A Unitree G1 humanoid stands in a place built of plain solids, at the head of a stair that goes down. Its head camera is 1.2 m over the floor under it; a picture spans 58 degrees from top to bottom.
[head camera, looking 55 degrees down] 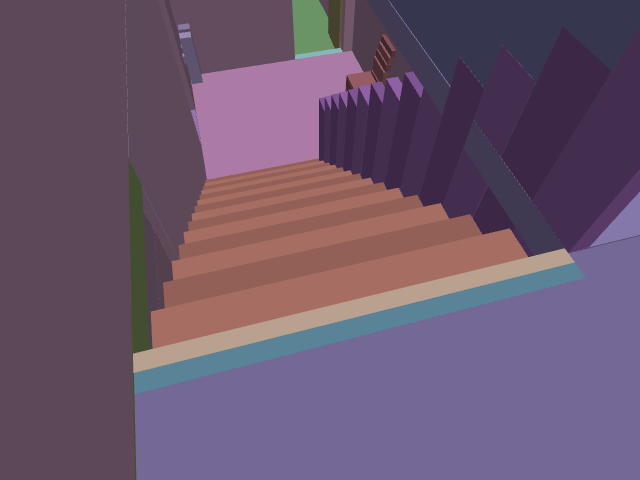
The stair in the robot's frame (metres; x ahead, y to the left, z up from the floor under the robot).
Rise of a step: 0.19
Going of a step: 0.23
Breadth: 1.40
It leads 15 degrees to the left of straight ahead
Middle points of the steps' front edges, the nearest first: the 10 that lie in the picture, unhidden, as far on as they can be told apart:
0.63 -0.14 0.00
0.85 -0.08 -0.19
1.07 -0.02 -0.37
1.29 0.04 -0.56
1.51 0.10 -0.75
1.74 0.16 -0.94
1.96 0.22 -1.12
2.18 0.28 -1.31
2.40 0.34 -1.50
2.62 0.40 -1.69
